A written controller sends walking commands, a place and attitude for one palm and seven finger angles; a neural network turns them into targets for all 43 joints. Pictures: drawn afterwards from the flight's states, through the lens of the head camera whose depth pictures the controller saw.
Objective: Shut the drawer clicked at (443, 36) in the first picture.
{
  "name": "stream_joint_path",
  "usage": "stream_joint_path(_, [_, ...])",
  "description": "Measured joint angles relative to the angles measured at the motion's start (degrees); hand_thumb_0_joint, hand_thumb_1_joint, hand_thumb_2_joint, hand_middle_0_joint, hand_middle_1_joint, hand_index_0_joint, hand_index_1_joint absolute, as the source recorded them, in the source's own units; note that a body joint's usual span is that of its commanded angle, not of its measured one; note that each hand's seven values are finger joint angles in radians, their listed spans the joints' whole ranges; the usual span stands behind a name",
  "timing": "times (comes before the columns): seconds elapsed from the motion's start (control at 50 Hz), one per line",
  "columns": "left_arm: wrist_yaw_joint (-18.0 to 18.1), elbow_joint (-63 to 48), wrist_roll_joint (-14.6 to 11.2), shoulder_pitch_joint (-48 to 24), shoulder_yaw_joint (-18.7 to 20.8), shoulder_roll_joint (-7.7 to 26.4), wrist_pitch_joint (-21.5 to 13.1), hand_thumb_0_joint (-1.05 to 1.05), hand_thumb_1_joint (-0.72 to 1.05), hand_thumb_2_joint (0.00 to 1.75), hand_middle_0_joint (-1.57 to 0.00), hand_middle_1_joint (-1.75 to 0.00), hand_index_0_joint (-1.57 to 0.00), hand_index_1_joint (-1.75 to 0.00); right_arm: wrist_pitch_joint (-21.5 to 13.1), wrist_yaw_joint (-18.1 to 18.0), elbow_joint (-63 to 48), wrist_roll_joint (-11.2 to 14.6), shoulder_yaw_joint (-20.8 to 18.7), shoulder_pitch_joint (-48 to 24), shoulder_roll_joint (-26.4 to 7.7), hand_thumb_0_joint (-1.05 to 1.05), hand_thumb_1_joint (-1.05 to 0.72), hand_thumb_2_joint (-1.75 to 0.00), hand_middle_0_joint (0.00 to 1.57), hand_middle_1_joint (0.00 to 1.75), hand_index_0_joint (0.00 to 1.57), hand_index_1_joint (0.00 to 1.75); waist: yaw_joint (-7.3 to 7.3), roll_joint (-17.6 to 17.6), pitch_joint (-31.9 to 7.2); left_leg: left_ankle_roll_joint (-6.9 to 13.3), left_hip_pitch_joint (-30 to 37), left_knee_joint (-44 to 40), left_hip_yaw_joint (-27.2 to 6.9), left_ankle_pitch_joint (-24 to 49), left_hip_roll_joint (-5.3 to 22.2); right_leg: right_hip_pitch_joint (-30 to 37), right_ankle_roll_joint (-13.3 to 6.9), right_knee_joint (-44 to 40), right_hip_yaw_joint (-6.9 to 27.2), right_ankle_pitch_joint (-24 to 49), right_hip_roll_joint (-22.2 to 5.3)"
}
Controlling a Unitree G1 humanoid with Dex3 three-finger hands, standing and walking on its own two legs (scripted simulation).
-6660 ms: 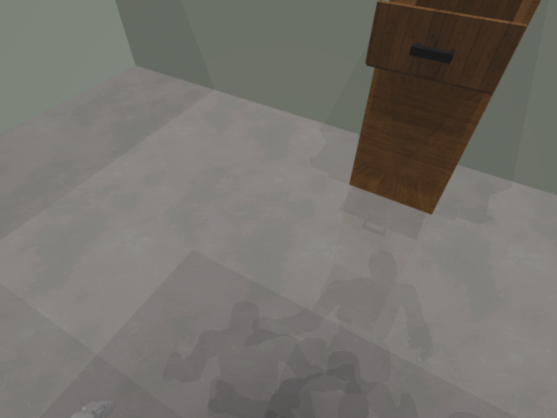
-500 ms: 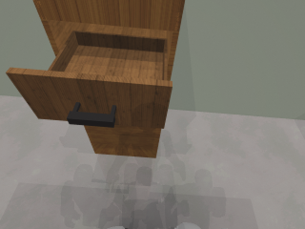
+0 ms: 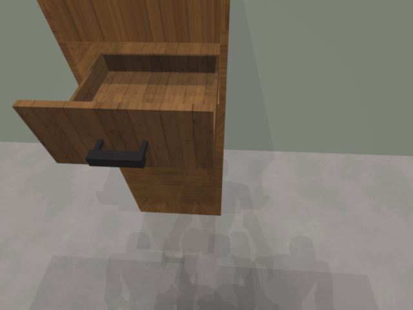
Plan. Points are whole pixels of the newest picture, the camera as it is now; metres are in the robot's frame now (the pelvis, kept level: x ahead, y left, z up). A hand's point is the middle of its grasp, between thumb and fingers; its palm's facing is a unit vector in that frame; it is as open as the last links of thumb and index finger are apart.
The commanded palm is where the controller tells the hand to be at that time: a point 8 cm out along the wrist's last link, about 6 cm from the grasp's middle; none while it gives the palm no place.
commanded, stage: come to a stop and stand still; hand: left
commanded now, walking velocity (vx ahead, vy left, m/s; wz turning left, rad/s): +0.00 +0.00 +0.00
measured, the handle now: (119, 151) +0.39 +0.22 +0.08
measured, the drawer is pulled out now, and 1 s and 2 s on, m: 0.25 0.25 0.25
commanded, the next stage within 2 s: look again from close up in 1.20 s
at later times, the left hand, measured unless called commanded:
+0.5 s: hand out of the picture +0.03 +0.23 -0.17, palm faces -0.03 -0.97 -0.23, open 7.4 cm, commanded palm none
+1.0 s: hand out of the picture +0.03 +0.19 -0.17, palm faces -0.02 -0.98 -0.21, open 7.3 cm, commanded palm none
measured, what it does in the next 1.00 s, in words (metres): steps on the spot: left foot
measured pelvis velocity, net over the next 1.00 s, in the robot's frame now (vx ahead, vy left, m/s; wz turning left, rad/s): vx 0.01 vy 0.01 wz -0.03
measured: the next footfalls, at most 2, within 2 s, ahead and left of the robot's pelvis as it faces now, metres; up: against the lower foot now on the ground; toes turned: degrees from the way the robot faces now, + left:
left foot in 0.04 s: +0.04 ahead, +0.13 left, +0.00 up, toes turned +6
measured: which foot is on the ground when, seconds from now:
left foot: up 0.00-0.02, down 0.04-1.00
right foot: down 0.00-1.00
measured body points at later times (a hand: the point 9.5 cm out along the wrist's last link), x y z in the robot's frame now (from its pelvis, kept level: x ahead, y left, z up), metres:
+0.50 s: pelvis +0.01 +0.05 +0.00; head +0.01 +0.04 +0.45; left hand +0.03 +0.28 -0.16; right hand +0.02 -0.19 -0.16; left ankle -0.04 +0.13 -0.74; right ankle +0.00 -0.14 -0.74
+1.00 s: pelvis +0.01 +0.01 +0.00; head +0.03 +0.00 +0.45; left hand +0.03 +0.24 -0.16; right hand +0.01 -0.21 -0.16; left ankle -0.04 +0.13 -0.74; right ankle +0.00 -0.14 -0.74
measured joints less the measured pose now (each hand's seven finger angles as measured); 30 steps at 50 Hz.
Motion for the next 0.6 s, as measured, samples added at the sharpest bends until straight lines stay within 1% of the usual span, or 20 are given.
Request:
stream_joint_path(0.04, [0.2,-0.1,-0.3,0.4,-0.4,0.2,0.0,0.01,0.91,0.9,-0.2,-0.3,-0.21,-0.3,-1.0,-0.1,-1.9,-0.1,0.4,0.2,-0.3,0.01,-0.91,-0.9,0.2,0.3,0.2,0.3,-1.13,1.1,-0.2,1.1,0.5,-1.6,-0.6,1.2,0.6,-1.8,0.7,3.3,-1.1,-1.7,0.4])
stream_joint_path(0.08, [0.2,0.1,-0.5,0.1,-0.5,0.9,0.6,0.01,0.91,0.9,-0.2,-0.3,-0.21,-0.3,-1.8,-0.2,-2.7,-0.4,1.1,0.0,0.5,0.01,-0.91,-0.9,0.2,0.3,0.2,0.3,-0.82,-0.1,0.4,2.2,0.1,1.0,-0.1,-0.5,-0.2,-2.0,0.5,5.1,-0.5,-2.6,-0.4])
stream_joint_path(0.12, [-0.1,0.1,-0.5,0.1,-0.9,1.3,1.1,0.01,0.91,0.9,-0.2,-0.3,-0.21,-0.3,-2.1,-0.2,-3.3,-0.4,1.9,-0.1,1.2,0.0,-0.91,-0.9,0.2,0.3,0.2,0.3,-0.42,-0.1,0.2,2.9,0.8,1.7,0.5,-1.6,-0.5,-1.1,-0.3,4.8,0.1,-2.6,-0.6])
stream_joint_path(0.14, [-0.2,0.1,-0.6,0.2,-1.1,1.4,1.2,0.01,0.91,0.9,-0.2,-0.3,-0.21,-0.3,-2.2,-0.3,-3.5,-0.3,2.3,-0.3,1.5,0.0,-0.91,-0.9,0.2,0.3,0.2,0.3,-0.27,0.0,0.1,3.2,1.2,1.6,0.8,-1.8,-0.6,-0.7,-0.3,4.4,0.3,-2.5,-0.7])
stream_joint_path(0.18, [-0.5,-0.1,-0.6,0.4,-1.4,1.6,1.1,0.01,0.91,0.9,-0.2,-0.3,-0.21,-0.3,-2.1,-0.9,-3.4,-0.4,2.5,-0.8,1.7,0.01,-0.93,-0.9,0.2,0.3,0.2,0.3,-0.19,0.2,-0.2,3.6,2.0,1.1,1.3,-1.7,-0.9,0.0,0.2,3.7,0.9,-2.0,-1.0])
stream_joint_path(0.22, [-0.7,-0.3,-0.6,0.5,-1.6,1.8,1.2,0.01,0.91,0.9,-0.2,-0.3,-0.2,-0.3,-2.1,-0.7,-3.2,-0.2,2.7,-1.2,1.5,0.01,-0.95,-0.9,0.2,0.3,0.2,0.3,-0.18,0.0,-0.6,4.0,2.8,0.2,1.9,-1.4,-1.3,0.5,0.7,2.9,1.5,-1.6,-1.3])
stream_joint_path(0.26, [-0.8,-0.4,-0.6,0.5,-1.8,2.0,1.3,0.01,0.91,0.9,-0.2,-0.3,-0.2,-0.3,-2.3,-0.5,-3.2,-0.2,2.9,-1.4,1.4,0.01,-0.95,-0.9,0.2,0.3,0.2,0.3,-0.24,-0.3,-0.9,4.3,3.4,-0.9,2.4,-1.0,-1.7,0.8,0.7,2.2,2.0,-1.2,-1.5])
stream_joint_path(0.36, [-1.0,-0.4,-0.6,0.1,-2.0,2.2,1.2,0.01,0.91,0.9,-0.2,-0.3,-0.2,-0.3,-2.9,-0.5,-2.5,-0.2,3.4,-1.3,1.4,0.01,-0.94,-0.9,0.2,0.3,0.2,0.3,-0.36,-0.7,-1.0,4.8,4.7,-3.6,3.3,0.1,-2.4,1.3,0.7,0.6,2.9,-0.4,-1.9])
stream_joint_path(0.52, [-1.0,0.4,-0.8,-0.9,-2.1,1.9,1.0,0.01,0.91,0.9,-0.2,-0.3,-0.2,-0.3,-3.1,-0.7,-0.1,-0.2,3.7,-0.9,2.0,0.01,-0.92,-0.9,0.2,0.3,0.2,0.3,-0.85,-0.9,0.2,4.6,6.3,-5.0,3.8,0.2,-2.5,2.2,2.1,0.2,3.3,-0.5,-2.0])
stream_joint_path(0.6, [-0.9,0.8,-0.8,-1.4,-2.0,1.5,1.0,0.01,0.91,0.9,-0.2,-0.3,-0.2,-0.3,-3.1,-0.8,1.1,-0.1,3.7,-0.6,2.5,0.0,-0.92,-0.9,0.2,0.3,0.2,0.3,-1.09,-0.9,0.7,4.2,6.8,-5.2,3.7,0.1,-2.2,2.5,2.5,0.3,3.2,-0.8,-1.8])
